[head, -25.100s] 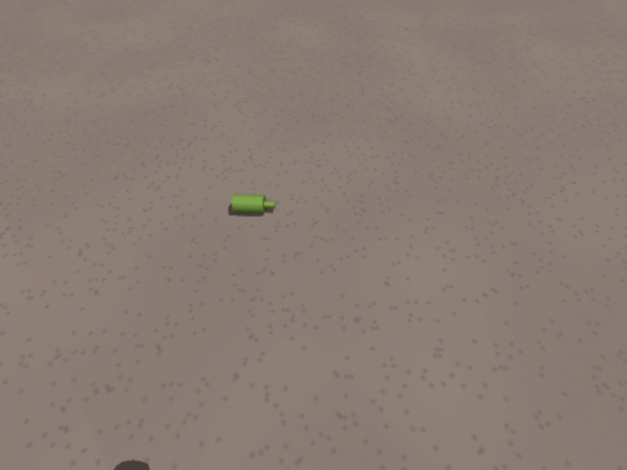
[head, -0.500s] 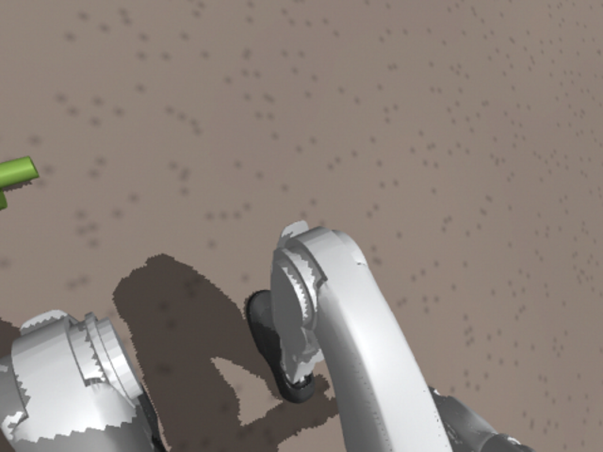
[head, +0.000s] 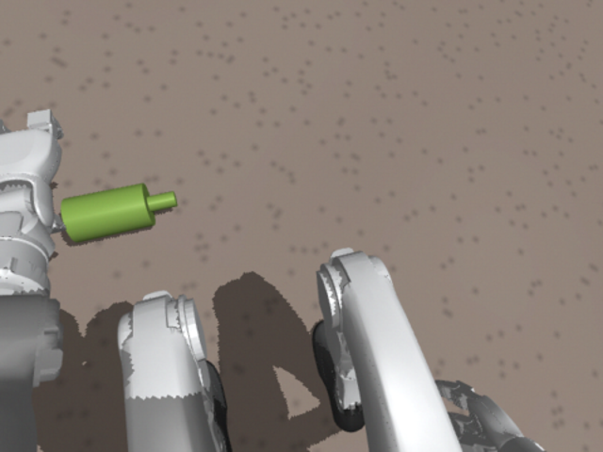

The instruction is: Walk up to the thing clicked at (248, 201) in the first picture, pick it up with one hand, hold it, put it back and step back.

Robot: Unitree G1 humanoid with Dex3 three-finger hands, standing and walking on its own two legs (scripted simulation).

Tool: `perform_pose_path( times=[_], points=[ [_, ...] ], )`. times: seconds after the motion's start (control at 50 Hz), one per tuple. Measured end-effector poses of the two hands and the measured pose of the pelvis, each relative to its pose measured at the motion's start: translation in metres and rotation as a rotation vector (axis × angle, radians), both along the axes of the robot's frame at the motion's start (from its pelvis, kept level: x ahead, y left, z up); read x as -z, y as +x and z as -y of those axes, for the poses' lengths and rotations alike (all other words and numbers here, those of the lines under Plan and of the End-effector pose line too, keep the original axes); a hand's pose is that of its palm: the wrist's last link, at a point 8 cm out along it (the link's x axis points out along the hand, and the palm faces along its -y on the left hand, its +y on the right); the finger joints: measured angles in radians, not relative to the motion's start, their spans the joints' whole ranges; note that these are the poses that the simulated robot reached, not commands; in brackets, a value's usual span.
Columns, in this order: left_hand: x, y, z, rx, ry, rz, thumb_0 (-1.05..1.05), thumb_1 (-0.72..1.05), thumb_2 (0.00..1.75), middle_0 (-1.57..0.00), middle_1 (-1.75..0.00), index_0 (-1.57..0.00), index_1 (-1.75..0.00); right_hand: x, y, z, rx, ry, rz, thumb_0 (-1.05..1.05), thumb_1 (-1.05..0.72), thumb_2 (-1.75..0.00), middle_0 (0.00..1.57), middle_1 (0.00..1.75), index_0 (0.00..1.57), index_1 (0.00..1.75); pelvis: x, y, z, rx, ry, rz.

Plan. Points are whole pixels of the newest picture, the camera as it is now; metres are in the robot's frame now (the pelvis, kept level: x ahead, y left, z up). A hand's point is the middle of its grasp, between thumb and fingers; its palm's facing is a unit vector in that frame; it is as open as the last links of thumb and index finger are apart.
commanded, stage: withdraw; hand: left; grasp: from above
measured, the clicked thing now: (125, 209) +0.51 +0.24 -0.32
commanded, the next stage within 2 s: home in 0.42 s
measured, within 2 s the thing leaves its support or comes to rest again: neither
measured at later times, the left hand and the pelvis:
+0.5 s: hand (74, 201) +0.48 +0.27 -0.18, palm faces -0.40 -0.02 -0.92, open 13.9 cm; pelvis -0.01 +0.00 -0.02, yaw +0 degrees
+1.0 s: hand (23, 241) +0.38 +0.25 -0.01, palm faces -0.33 -0.53 -0.78, open 8.9 cm; pelvis +0.00 +0.00 +0.11, yaw +3 degrees
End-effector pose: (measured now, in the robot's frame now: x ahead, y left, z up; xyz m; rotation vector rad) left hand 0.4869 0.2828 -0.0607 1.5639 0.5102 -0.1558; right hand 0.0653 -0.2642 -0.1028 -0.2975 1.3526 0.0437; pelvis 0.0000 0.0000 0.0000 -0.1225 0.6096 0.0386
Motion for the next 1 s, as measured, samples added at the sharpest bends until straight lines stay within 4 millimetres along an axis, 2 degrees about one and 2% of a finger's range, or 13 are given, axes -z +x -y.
perform_pose_path(
  times=[0.08,0.16,0.24,0.34,0.44,0.52,0.64,0.74,0.8,0.86,1.0],
  points=[
    [-0.015,-0.011,0.013,0.032,-0.046,-0.071,0.0,-0.5,1.0,-0.11,-0.98,-0.1,-0.99,-0.012,0.007,0.006,-0.006,-0.033,0.033,0.0,-0.91,-0.9,0.2,0.3,0.2,0.3,-0.014,-0.008,0.003,-0.012,0.014,0.014],
    [-0.012,-0.02,0.025,0.092,-0.078,-0.107,0.0,-0.49,1.01,-0.12,-0.98,-0.1,-1.0,-0.023,0.003,0.017,-0.012,-0.095,0.036,0.0,-0.91,-0.9,0.2,0.3,0.2,0.3,-0.018,-0.014,0.006,-0.018,0.022,0.027],
    [0.004,-0.025,0.029,0.144,-0.092,-0.11,0.0,-0.49,1.01,-0.12,-0.98,-0.11,-0.99,-0.028,-0.009,0.028,-0.012,-0.164,0.011,0.0,-0.91,-0.9,0.2,0.3,0.2,0.3,-0.012,-0.018,0.008,-0.018,0.022,0.035],
    [0.034,-0.024,0.022,0.166,-0.084,-0.096,0.0,-0.49,1.01,-0.11,-0.99,-0.1,-1.0,-0.024,-0.029,0.033,-0.008,-0.218,-0.041,0.0,-0.91,-0.9,0.2,0.3,0.2,0.3,0.003,-0.019,0.008,-0.017,0.016,0.036],
    [0.06,-0.013,0.014,0.155,-0.074,-0.051,0.0,-0.5,1.01,-0.11,-1.0,-0.1,-1.01,-0.013,-0.048,0.023,0.003,-0.223,-0.099,0.0,-0.91,-0.9,0.2,0.3,0.2,0.3,0.019,-0.016,0.004,-0.012,0.001,0.028],
    [0.06,0.004,0.011,0.137,-0.058,0.042,0.0,-0.5,1.0,-0.11,-1.01,-0.1,-1.01,-0.005,-0.058,0.01,0.038,-0.194,-0.136,0.0,-0.91,-0.9,0.2,0.3,0.2,0.3,0.024,-0.01,0.001,-0.011,-0.004,0.005],
    [0.029,0.017,0.006,0.044,-0.036,0.103,0.0,-0.44,0.97,-0.15,-0.95,-0.15,-0.95,-0.003,-0.053,-0.009,0.099,-0.119,-0.138,0.0,-0.9,-0.89,0.2,0.3,0.2,0.3,0.01,-0.001,-0.002,-0.011,0.001,-0.038],
    [-0.005,0.008,0.0,-0.062,-0.073,0.048,0.0,-0.27,0.93,-0.2,-0.79,-0.19,-0.8,-0.013,-0.039,-0.014,0.127,-0.062,-0.103,0.0,-0.9,-0.89,0.2,0.3,0.2,0.3,-0.014,0.005,-0.004,-0.012,0.006,-0.052],
    [-0.028,-0.008,-0.001,-0.11,-0.139,0.013,0.0,-0.11,0.9,-0.22,-0.68,-0.2,-0.69,-0.026,-0.026,-0.013,0.129,-0.039,-0.073,0.0,-0.9,-0.89,0.2,0.3,0.2,0.3,-0.033,0.007,-0.004,-0.015,0.012,-0.049],
    [-0.051,-0.033,0.002,-0.144,-0.239,-0.008,0.0,0.08,0.9,-0.22,-0.58,-0.21,-0.59,-0.044,-0.008,-0.009,0.119,-0.035,-0.031,0.0,-0.9,-0.89,0.2,0.3,0.2,0.3,-0.056,0.007,-0.003,-0.018,0.018,-0.041],
    [-0.107,-0.104,0.008,-0.228,-0.483,0.021,0.0,0.56,0.89,-0.22,-0.4,-0.21,-0.4,-0.099,0.055,0.003,0.059,-0.077,0.136,0.01,-0.9,-0.9,0.2,0.3,0.2,0.3,-0.107,0.004,0.0,-0.034,0.032,0.004]
  ],
)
